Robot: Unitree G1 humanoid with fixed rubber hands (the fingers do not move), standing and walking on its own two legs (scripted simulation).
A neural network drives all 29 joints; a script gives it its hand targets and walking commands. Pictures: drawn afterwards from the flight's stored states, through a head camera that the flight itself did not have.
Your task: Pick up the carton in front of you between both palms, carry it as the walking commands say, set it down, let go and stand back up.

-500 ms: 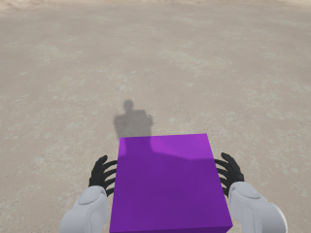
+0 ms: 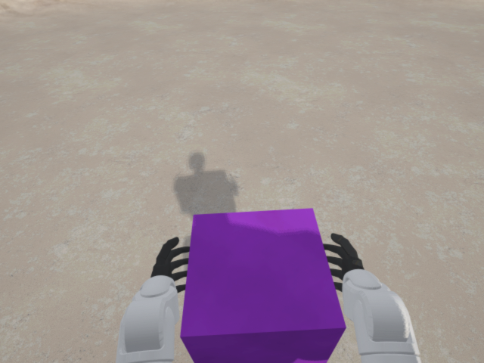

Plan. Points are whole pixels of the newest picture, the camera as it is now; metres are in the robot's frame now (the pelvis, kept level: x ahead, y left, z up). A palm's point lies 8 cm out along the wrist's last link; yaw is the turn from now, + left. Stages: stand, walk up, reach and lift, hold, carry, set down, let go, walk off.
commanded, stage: carry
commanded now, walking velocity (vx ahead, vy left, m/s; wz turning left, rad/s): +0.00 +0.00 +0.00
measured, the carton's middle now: (257, 298) +0.27 +0.00 -0.03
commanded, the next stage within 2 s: hold in 0.54 s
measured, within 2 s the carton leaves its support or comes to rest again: neither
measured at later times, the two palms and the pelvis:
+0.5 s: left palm (175, 276) +0.28 +0.14 +0.05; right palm (356, 276) +0.27 -0.16 +0.04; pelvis -0.02 -0.01 +0.00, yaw +0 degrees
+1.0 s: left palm (184, 268) +0.29 +0.12 +0.06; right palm (375, 299) +0.22 -0.17 +0.06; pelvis -0.03 +0.04 +0.01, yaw -12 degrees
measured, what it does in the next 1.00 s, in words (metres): shifts its weight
